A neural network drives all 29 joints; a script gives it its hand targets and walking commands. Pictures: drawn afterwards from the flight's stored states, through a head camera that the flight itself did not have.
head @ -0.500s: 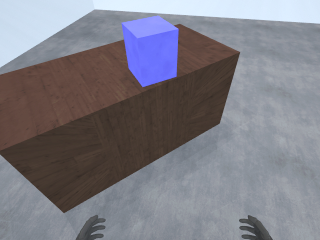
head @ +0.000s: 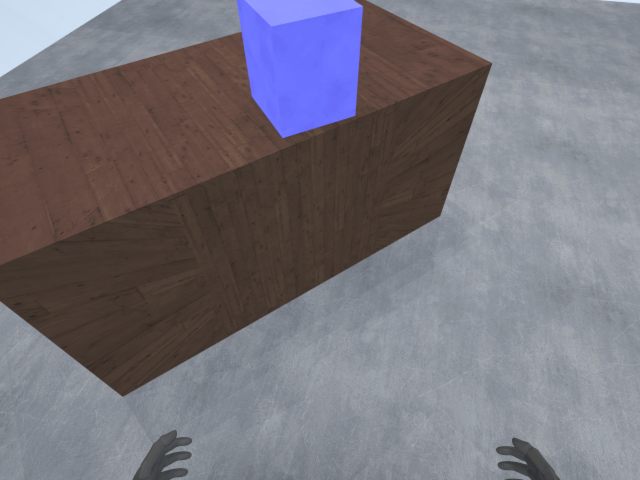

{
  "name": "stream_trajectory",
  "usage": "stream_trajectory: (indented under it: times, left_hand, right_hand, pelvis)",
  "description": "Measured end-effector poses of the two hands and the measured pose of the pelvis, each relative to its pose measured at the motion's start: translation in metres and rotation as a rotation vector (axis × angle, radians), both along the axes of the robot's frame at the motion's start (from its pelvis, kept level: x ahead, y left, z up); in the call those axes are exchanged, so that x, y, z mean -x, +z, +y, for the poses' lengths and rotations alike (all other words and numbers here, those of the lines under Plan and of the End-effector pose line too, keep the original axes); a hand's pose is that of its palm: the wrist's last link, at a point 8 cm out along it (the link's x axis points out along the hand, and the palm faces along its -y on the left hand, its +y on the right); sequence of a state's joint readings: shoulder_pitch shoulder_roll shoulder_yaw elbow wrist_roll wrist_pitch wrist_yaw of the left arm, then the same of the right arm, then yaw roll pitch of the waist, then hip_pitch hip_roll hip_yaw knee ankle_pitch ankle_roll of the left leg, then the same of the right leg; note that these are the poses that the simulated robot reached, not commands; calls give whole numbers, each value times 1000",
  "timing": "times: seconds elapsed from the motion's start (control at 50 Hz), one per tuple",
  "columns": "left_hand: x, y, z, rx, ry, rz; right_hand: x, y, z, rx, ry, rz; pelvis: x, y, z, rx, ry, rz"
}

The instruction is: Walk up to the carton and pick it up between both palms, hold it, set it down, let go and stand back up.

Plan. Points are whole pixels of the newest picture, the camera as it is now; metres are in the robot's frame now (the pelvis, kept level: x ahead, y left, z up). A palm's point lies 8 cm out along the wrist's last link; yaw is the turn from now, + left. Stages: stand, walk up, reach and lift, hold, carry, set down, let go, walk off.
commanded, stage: stand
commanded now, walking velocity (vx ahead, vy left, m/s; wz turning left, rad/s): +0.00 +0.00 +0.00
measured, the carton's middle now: (299, 57) +1.00 +0.08 +0.04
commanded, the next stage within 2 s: none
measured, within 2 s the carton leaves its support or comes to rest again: neither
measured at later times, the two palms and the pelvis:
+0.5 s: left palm out of the picture +0.13 +0.25 -0.09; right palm out of the picture +0.13 -0.26 -0.09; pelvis +0.00 +0.00 +0.00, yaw +0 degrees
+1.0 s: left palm out of the picture +0.13 +0.25 -0.09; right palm out of the picture +0.13 -0.26 -0.10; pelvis +0.00 +0.00 +0.00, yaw +0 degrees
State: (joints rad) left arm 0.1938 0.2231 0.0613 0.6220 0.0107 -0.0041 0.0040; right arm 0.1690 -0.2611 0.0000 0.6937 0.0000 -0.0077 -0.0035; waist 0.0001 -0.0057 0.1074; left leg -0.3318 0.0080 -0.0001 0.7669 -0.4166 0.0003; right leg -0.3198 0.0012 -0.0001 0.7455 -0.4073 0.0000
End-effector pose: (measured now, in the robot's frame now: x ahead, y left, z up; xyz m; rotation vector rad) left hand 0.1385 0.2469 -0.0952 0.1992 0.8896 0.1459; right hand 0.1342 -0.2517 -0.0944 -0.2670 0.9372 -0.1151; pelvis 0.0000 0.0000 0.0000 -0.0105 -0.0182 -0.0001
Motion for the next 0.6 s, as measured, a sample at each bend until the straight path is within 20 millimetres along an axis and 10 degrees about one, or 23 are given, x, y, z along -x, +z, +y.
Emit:
stream_trajectory:
  times: [0.6]
  left_hand:
    - [6,0,2,2,22,-6]
  right_hand:
    - [8,-1,-6,9,-17,3]
  pelvis:
    - [0,0,-1,-1,0,1]
